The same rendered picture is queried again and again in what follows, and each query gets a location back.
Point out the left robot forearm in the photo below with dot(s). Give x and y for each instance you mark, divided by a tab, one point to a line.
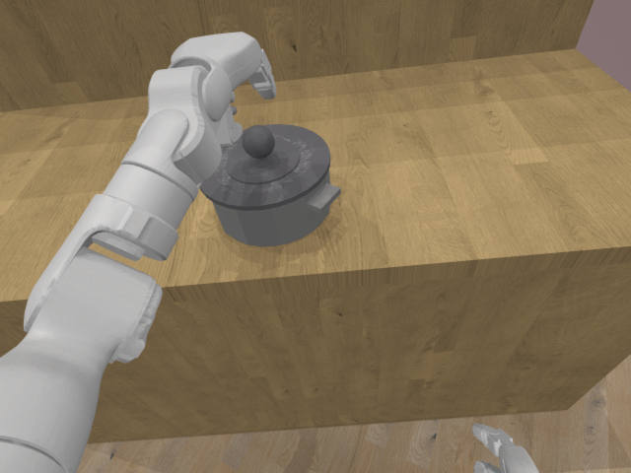
175	150

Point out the robot left upper arm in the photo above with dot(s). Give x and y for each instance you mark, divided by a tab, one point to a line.
100	311

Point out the lid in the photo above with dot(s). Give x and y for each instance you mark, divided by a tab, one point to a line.
298	163

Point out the left robot hand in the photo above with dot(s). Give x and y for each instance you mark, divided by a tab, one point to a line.
241	57

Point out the pot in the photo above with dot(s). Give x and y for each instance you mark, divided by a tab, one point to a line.
280	225

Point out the table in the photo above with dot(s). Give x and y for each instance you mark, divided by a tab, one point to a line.
477	261

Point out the right robot hand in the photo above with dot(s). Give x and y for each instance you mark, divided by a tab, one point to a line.
513	459

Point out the knob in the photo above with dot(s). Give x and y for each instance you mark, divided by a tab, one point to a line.
258	141

